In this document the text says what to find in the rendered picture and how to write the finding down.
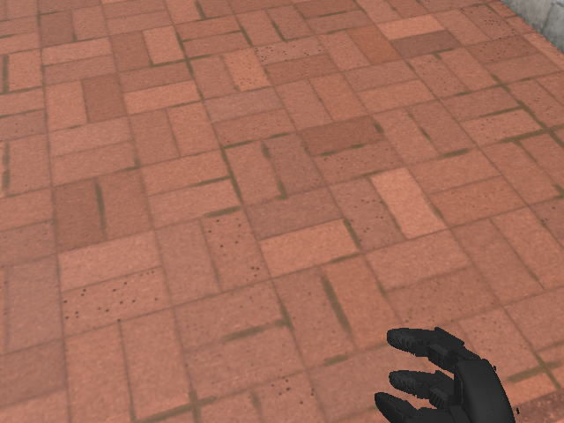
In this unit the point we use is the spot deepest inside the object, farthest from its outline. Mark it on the right robot hand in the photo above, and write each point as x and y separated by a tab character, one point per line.
474	396

